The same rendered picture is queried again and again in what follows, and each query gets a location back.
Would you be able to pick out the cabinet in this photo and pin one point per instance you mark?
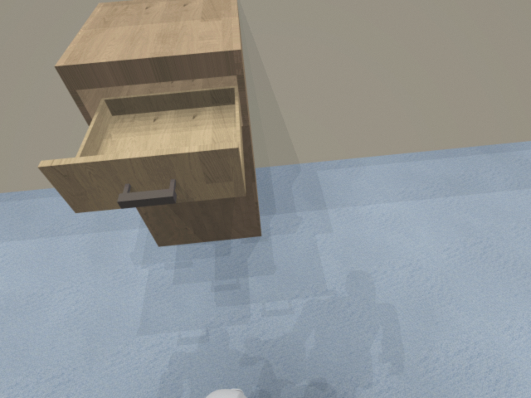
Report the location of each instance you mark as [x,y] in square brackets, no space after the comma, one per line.
[140,47]

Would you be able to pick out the drawer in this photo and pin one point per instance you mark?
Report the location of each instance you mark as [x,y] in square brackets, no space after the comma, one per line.
[192,136]

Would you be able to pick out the handle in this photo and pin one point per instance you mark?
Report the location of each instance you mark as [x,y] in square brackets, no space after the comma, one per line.
[129,199]

